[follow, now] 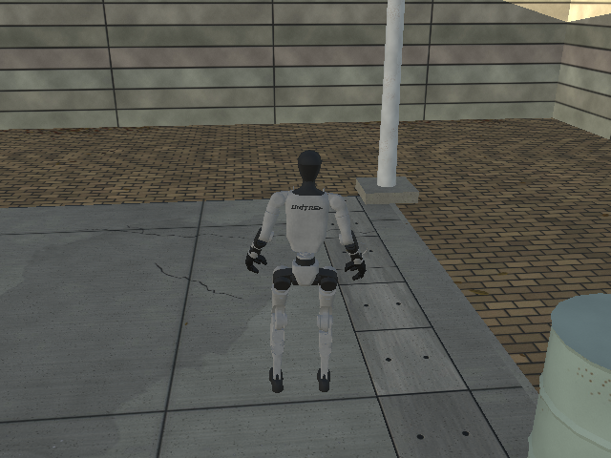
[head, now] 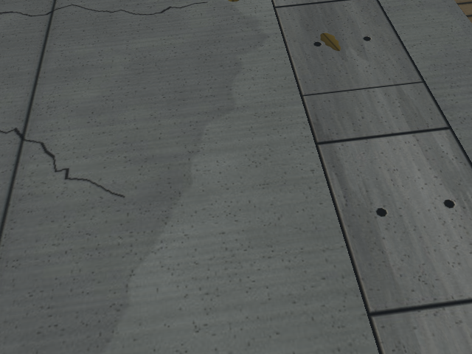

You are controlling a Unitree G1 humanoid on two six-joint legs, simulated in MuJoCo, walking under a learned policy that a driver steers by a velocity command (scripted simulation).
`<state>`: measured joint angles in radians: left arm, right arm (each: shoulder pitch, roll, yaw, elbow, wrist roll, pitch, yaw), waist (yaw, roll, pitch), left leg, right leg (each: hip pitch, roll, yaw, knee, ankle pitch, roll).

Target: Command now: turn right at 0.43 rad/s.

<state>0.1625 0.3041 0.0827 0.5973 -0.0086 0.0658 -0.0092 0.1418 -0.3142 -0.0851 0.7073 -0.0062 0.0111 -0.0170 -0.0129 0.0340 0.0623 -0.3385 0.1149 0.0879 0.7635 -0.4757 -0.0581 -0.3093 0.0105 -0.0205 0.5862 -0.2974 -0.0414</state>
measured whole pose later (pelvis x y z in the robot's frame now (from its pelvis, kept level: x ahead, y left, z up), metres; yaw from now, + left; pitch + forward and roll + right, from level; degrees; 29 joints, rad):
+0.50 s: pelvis +0.01 +0.00 +0.01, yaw -4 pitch -1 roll +0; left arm 0.16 0.24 0.02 0.75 0.02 0.02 0.00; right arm 0.19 -0.26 -0.04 0.78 -0.01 -0.01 -0.01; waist 0.00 -0.02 0.03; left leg -0.21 0.03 -0.01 0.50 -0.28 -0.03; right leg -0.22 0.05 0.04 0.50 -0.27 -0.03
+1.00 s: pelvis +0.12 -0.01 +0.01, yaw -4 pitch +2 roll +0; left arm 0.46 0.23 0.04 0.88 -0.01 -0.05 0.00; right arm 0.13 -0.29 -0.04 0.71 0.02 -0.08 0.03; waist 0.06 0.03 0.02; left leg -0.61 0.05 0.03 0.98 -0.27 0.02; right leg -0.01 0.03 0.02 0.29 -0.31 -0.04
